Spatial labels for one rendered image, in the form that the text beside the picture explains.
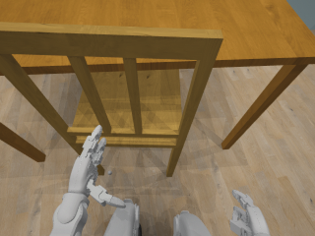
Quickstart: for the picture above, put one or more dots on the chair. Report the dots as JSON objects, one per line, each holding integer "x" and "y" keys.
{"x": 135, "y": 109}

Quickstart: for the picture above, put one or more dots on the table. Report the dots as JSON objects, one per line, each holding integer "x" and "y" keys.
{"x": 255, "y": 33}

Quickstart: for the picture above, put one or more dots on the right robot hand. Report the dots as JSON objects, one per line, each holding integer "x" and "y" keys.
{"x": 249, "y": 222}

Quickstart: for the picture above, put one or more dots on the robot left forearm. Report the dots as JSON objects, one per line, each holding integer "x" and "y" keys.
{"x": 71, "y": 216}

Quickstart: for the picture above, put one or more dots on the robot right thigh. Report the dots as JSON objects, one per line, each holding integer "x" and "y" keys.
{"x": 188, "y": 224}

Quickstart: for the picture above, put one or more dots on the left robot hand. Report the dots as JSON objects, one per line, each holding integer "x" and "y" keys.
{"x": 85, "y": 167}

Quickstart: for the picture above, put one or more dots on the robot left shin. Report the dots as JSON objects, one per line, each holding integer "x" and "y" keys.
{"x": 135, "y": 232}

